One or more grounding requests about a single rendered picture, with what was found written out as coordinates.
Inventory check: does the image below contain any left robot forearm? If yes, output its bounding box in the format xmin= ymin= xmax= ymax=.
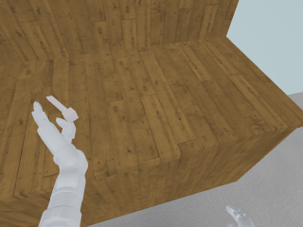
xmin=38 ymin=144 xmax=88 ymax=227

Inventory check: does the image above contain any left robot hand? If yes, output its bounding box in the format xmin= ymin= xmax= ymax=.
xmin=32 ymin=101 xmax=76 ymax=155

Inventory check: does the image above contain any tap lever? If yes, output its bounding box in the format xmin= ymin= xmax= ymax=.
xmin=46 ymin=96 xmax=79 ymax=123

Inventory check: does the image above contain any counter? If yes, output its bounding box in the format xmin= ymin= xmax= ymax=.
xmin=0 ymin=0 xmax=303 ymax=227

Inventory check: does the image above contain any right robot hand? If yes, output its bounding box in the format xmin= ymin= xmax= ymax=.
xmin=225 ymin=205 xmax=255 ymax=227

